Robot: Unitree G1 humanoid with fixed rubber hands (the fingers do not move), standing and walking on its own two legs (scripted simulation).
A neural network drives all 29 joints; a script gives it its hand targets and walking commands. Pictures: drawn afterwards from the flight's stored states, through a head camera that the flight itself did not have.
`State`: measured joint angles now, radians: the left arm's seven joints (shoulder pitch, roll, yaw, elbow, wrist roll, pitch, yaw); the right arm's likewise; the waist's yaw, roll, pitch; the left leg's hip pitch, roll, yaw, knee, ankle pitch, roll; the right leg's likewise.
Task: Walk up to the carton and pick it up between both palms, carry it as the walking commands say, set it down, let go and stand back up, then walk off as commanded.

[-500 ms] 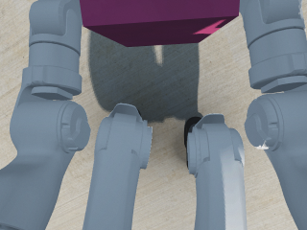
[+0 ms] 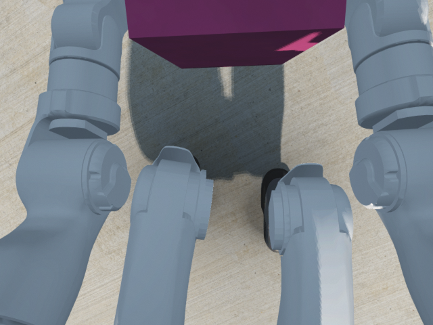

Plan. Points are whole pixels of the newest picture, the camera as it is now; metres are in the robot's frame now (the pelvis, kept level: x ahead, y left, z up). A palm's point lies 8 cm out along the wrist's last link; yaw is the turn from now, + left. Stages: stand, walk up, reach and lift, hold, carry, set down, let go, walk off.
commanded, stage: set down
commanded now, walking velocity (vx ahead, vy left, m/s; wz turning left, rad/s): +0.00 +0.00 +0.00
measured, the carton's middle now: out of the picture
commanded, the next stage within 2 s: none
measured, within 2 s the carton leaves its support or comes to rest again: neither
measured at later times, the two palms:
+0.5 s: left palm out of the picture +0.54 +0.20 -0.17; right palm out of the picture +0.58 -0.10 -0.16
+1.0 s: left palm out of the picture +0.54 +0.20 -0.18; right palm out of the picture +0.58 -0.10 -0.18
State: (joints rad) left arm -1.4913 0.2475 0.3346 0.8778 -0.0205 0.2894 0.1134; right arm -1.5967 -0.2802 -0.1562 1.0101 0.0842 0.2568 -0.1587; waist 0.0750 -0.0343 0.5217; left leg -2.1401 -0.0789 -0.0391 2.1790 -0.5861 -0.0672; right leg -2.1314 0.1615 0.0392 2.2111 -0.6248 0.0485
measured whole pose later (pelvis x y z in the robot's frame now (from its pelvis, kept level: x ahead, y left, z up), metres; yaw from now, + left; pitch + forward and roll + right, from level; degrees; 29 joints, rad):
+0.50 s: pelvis +0.01 +0.00 -0.01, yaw +0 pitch +34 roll +1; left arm -1.42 0.22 0.39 0.89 0.00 0.25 0.04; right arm -1.54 -0.26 -0.20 1.04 0.04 0.22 -0.09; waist 0.07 -0.03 0.42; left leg -2.20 -0.06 -0.02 2.21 -0.60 -0.05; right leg -2.19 0.14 0.03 2.25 -0.64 0.04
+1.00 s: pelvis +0.01 +0.00 -0.01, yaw +1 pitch +31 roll +2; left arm -1.46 0.24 0.35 0.96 -0.03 0.15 0.08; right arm -1.57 -0.31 -0.11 1.07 0.08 0.16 -0.12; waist 0.08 -0.01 0.51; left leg -2.16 -0.06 -0.02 2.22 -0.61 -0.06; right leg -2.16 0.12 0.03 2.26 -0.65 0.02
